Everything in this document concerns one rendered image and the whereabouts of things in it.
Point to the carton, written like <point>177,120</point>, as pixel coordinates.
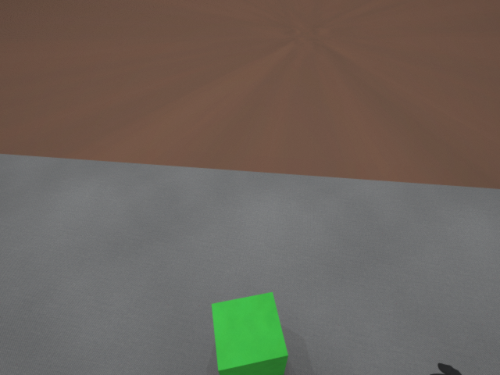
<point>248,335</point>

